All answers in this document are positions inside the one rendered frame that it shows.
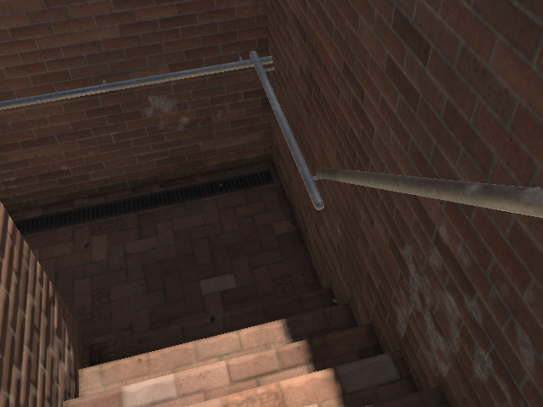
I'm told stairs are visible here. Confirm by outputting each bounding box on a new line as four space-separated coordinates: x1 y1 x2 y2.
63 287 450 407

